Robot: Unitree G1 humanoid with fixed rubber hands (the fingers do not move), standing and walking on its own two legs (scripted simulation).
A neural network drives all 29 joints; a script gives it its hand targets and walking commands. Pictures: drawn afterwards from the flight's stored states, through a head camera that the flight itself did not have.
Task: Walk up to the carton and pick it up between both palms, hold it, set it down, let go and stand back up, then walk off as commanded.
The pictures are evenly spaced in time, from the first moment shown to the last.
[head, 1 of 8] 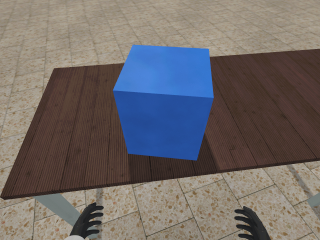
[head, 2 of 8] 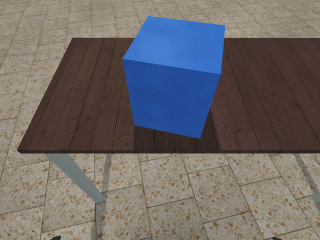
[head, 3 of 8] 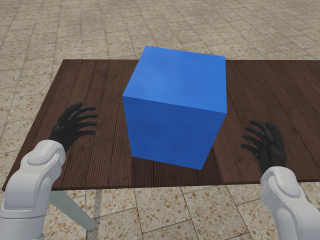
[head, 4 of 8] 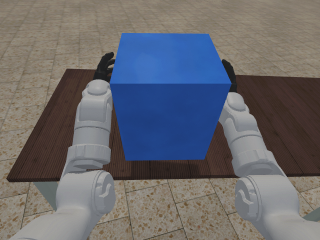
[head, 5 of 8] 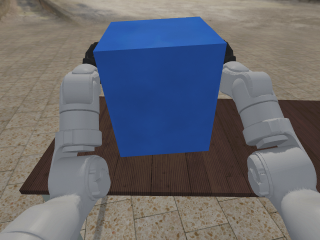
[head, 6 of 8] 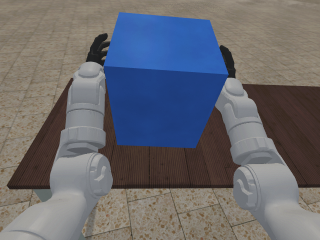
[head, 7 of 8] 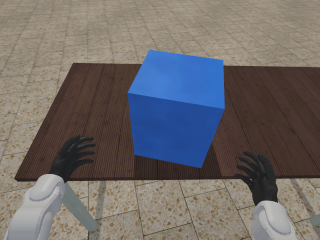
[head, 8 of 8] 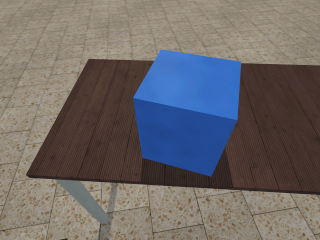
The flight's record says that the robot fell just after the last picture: no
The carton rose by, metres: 0.24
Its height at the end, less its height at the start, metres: +0.00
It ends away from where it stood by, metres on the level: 0.02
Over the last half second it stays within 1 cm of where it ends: yes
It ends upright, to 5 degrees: yes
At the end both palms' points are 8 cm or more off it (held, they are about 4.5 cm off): yes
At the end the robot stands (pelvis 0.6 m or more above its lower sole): yes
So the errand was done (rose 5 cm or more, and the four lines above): yes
